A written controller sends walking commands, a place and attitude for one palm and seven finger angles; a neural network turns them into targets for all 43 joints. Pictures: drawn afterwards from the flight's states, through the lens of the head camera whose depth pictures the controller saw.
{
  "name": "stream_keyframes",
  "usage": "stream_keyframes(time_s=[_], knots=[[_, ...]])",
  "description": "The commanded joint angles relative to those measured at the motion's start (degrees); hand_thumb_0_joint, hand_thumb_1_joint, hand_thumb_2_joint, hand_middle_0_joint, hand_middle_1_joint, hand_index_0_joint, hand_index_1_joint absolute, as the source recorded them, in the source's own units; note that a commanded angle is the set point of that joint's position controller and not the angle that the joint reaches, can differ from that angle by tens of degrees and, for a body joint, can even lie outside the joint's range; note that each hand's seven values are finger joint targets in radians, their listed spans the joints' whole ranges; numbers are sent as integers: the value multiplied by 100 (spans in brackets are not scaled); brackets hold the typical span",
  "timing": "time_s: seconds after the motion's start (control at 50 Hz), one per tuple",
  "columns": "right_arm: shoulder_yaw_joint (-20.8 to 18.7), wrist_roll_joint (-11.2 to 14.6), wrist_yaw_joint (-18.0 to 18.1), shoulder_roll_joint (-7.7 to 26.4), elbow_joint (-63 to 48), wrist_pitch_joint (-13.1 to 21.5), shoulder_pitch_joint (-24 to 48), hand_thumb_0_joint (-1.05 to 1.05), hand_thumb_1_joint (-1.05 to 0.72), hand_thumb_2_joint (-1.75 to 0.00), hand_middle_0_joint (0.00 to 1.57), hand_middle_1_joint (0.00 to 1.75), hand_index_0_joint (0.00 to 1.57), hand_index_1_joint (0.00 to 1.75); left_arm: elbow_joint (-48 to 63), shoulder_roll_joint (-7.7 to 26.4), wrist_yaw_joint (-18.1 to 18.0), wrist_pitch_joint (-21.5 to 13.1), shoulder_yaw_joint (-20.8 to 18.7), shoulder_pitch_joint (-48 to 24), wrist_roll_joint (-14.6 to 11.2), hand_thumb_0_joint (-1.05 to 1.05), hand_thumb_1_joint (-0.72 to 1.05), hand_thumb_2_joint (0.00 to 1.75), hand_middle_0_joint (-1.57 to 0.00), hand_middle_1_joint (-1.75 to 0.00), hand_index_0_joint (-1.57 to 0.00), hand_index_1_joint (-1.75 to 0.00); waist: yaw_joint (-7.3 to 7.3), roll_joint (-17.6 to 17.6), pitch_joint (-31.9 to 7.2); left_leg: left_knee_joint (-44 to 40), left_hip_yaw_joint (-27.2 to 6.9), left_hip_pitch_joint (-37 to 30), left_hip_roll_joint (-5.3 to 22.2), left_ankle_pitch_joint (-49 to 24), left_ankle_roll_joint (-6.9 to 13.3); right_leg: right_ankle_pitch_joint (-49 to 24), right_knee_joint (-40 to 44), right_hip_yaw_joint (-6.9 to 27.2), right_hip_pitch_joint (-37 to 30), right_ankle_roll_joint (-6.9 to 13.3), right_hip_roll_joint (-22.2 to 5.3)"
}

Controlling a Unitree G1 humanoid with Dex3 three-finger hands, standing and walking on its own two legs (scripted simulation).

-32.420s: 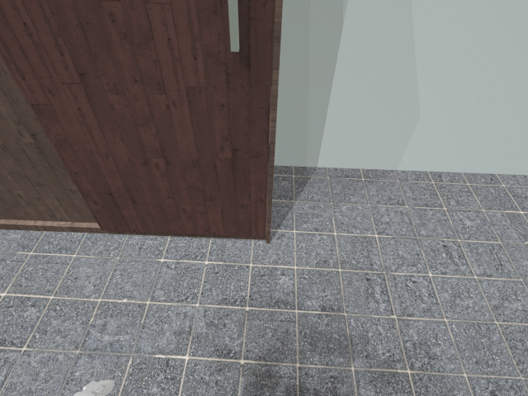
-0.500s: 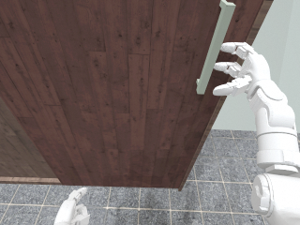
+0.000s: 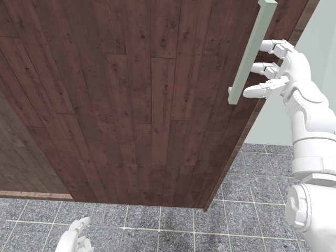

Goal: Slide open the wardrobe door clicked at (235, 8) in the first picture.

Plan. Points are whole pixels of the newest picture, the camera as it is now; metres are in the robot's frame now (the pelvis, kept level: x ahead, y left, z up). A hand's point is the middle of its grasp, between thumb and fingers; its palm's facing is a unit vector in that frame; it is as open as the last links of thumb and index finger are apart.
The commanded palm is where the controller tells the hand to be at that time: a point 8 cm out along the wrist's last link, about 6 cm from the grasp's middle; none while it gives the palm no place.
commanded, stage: feel for the door with the fingertips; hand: right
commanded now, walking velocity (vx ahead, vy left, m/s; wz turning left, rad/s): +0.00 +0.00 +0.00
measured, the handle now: (245, 57) +0.49 -0.13 +0.25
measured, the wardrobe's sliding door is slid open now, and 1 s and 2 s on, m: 0.00 0.00 0.00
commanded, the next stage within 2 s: slide the fingers in behind the handle in 0.06 s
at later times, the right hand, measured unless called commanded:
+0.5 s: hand (257, 71) +0.44 -0.15 +0.25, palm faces -0.03 +1.00 -0.04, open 13.8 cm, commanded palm +0.41 -0.20 +0.25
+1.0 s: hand (250, 74) +0.43 -0.13 +0.25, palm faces -0.03 +1.00 -0.04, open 14.1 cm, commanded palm +0.41 -0.18 +0.25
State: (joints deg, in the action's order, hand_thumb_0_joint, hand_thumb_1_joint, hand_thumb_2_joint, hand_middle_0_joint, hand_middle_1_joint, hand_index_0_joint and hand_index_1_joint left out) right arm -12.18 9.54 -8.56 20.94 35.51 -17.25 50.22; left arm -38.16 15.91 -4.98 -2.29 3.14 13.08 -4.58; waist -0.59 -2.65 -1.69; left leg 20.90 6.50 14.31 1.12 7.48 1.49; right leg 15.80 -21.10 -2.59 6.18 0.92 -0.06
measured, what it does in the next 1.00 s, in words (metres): stands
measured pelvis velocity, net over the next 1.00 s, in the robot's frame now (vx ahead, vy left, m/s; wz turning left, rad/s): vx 0.00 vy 0.00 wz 0.00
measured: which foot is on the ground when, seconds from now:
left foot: down 0.00-1.00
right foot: down 0.00-1.00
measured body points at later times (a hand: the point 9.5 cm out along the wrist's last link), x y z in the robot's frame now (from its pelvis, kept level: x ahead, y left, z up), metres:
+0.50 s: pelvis -0.01 +0.00 +0.00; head -0.01 +0.02 +0.45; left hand +0.11 +0.25 -0.12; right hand +0.44 -0.20 +0.25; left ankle +0.04 +0.11 -0.74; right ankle -0.05 -0.11 -0.74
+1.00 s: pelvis +0.00 +0.00 +0.00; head -0.01 +0.02 +0.45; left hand +0.17 +0.24 -0.10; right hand +0.42 -0.18 +0.25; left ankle +0.04 +0.11 -0.74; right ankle -0.05 -0.11 -0.74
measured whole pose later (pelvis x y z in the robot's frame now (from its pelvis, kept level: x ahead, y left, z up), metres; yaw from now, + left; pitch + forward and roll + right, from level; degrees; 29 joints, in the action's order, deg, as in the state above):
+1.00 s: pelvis +0.00 +0.00 +0.00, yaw +0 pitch +0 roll +0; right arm -9.8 9.8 -5.6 16.4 32.2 -19.0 49.0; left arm -37.6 14.8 -4.1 -2.1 3.7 10.8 -4.6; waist 0.5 -3.0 -2.3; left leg 20.9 6.4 13.8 1.2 7.4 1.5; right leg 15.4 -20.5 -2.6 5.3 0.8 0.1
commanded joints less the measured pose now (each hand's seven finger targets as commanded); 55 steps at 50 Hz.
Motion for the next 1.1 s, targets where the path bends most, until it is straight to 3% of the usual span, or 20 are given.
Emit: stream_keyframes(time_s=[0.0, 0.06, 0.12, 0.22, 0.26, 0.3, 0.34, 0.44, 0.56, 0.62, 0.66, 0.76, 0.78, 0.86, 0.88, 0.94, 1.02, 1.04, 1.06, 1.08], knots=[[-156, 112, -37, 977, -889, 468, 3355, 0, 50, -30, 30, 120, 30, 120, 718, 632, -61, -300, -187, -375, 14, 0, 90, 90, -20, -30, -20, -30, -154, 150, -1858, 36, -426, -1290, 39, -1370, 115, -1745, 200, 308, 115, 62, -6], [-358, 93, 24, 1113, -377, 417, 3052, 0, 50, -30, 30, 120, 30, 120, 672, 699, -27, -274, -225, -281, 31, 0, 90, 90, -20, -30, -20, -30, -75, 469, -1661, 10, -412, -1230, 32, -1222, 108, -1632, 250, 316, 268, 72, -32], [-233, 109, 3, 1005, -345, 520, 3428, 0, 50, -30, 30, 120, 30, 120, 670, 668, -28, -301, -204, -277, 19, 0, 90, 90, -20, -30, -20, -30, -154, 535, -1561, 2, -445, -1176, 57, -1147, 80, -1448, 240, 301, 379, 110, -18], [-131, -12, 15, 1026, 48, 674, 3656, 0, 50, -30, 30, 120, 30, 120, 617, 666, -27, -307, -207, -140, 22, 0, 90, 90, -20, -30, -20, -30, -230, 385, -1445, -36, -475, -959, 72, -744, 74, -1123, 248, 323, 464, 116, -25], [-365, -40, 11, 1327, 111, 732, 3499, 0, 50, -30, 30, 120, 30, 120, 635, 704, -28, -300, -238, -100, 35, 0, 90, 90, -20, -30, -20, -30, -142, 446, -1619, -25, -502, -1114, 81, -737, 75, -1135, 244, 317, 490, 121, -32], [-187, -13, -49, 1122, -5, 782, 3666, 0, 50, -30, 30, 120, 30, 120, 677, 661, -17, -322, -213, -120, 12, 0, 90, 90, -20, -30, -20, -30, -191, 301, -1631, -25, -514, -1100, 88, -740, 77, -1084, 246, 304, 493, 127, -20], [-316, -20, -71, 1262, -154, 846, 3575, 0, 50, -30, 30, 120, 30, 120, 713, 663, -9, -348, -219, -115, 9, 0, 90, 90, -20, -30, -20, -30, -119, 259, -1788, 15, -513, -1217, 83, -876, 100, -1214, 240, 306, 455, 115, -31], [-175, 94, -116, 946, -494, 858, 3281, 0, 50, -30, 30, 120, 30, 120, 810, 647, 24, -388, -215, -193, -10, 0, 90, 90, -20, -30, -20, -30, -79, 396, -1790, 25, -477, -1220, 49, -910, 105, -1286, 280, 316, 359, 108, -64], [-629, 101, 89, 1388, -1178, 819, 2866, 0, 50, -30, 30, 120, 30, 120, 900, 640, 44, -361, -221, -416, 2, 0, 90, 90, -20, -30, -20, -30, 123, 404, -1809, -9, -517, -1522, 67, -954, 90, -1376, 337, 257, 412, 115, -74], [-408, 1, 215, 1157, -1483, 737, 3057, 0, 50, -30, 30, 120, 30, 120, 890, 595, 51, -361, -198, -457, 10, 0, 90, 90, -20, -30, -20, -30, 47, 154, -1674, -43, -509, -1399, 61, -933, 99, -1368, 366, 248, 339, 103, -73], [-357, -12, 255, 1054, -1777, 681, 2913, 0, 50, -30, 30, 120, 30, 120, 952, 593, 56, -348, -231, -530, 22, 0, 90, 90, -20, -30, -20, -30, 86, 140, -1866, -11, -493, -1469, 51, -1101, 113, -1609, 343, 246, 143, 95, -89], [-250, 71, 226, 821, -1602, 330, 2744, 0, 50, -30, 30, 120, 30, 120, 884, 595, 28, -283, -208, -604, 10, 0, 90, 90, -20, -30, -20, -30, 21, 409, -1699, -69, -458, -1412, 33, -1055, 96, -1502, 363, 245, 163, 92, -73], [-87, 98, 216, 607, -1647, 276, 2758, 0, 50, -30, 30, 120, 30, 120, 901, 572, 32, -281, -184, -648, 0, 0, 90, 90, -20, -30, -20, -30, 3, 359, -1665, -64, -453, -1377, 41, -1075, 88, -1496, 366, 237, 160, 98, -62], [-79, 96, 273, 588, -1593, 191, 2759, 0, 50, -30, 30, 120, 30, 120, 880, 553, 22, -254, -171, -689, 15, 0, 90, 90, -20, -30, -20, -30, 7, 323, -1655, -70, -456, -1302, 40, -1020, 89, -1464, 320, 246, 111, 86, -34], [-28, 104, 283, 556, -1657, 200, 2896, 0, 50, -30, 30, 120, 30, 120, 852, 548, 20, -246, -162, -680, 15, 0, 90, 90, -20, -30, -20, -30, -55, 369, -1614, -84, -449, -1274, 44, -1030, 80, -1458, 328, 258, 130, 93, -41], [185, 105, 284, 286, -1612, 166, 3024, 0, 50, -30, 30, 120, 30, 120, 842, 519, 15, -242, -153, -718, 9, 0, 90, 90, -20, -30, -20, -30, -98, 343, -1606, -54, -441, -1181, 43, -1005, 81, -1410, 291, 267, 97, 95, -26], [66, 107, 388, 328, -1882, 213, 3083, 0, 50, -30, 30, 120, 30, 120, 863, 474, 43, -228, -154, -736, 52, 0, 90, 90, -20, -30, -20, -30, -7, 224, -1999, 66, -432, -1423, 47, -1446, 112, -1862, 225, 274, -56, 54, 1], [58, 134, 411, 266, -1931, 214, 3040, 0, 50, -30, 30, 120, 30, 120, 886, 456, 49, -223, -143, -755, 61, 0, 90, 90, -20, -30, -20, -30, 28, 334, -2069, 95, -429, -1512, 44, -1554, 110, -1939, 217, 278, -53, 52, 9], [-141, 115, 456, 474, -1795, 208, 2801, 0, 50, -30, 30, 120, 30, 120, 875, 476, 47, -192, -159, -760, 74, 0, 90, 90, -20, -30, -20, -30, 91, 429, -2042, 95, -423, -1536, 38, -1572, 104, -1986, 213, 261, -41, 56, -14], [-108, 128, 477, 427, -1710, 179, 2805, 0, 50, -30, 30, 120, 30, 120, 853, 469, 48, -161, -132, -759, 71, 0, 90, 90, -20, -30, -20, -30, 65, 540, -1933, 82, -420, -1545, 46, -1576, 87, -1935, 243, 260, 72, 63, -18]])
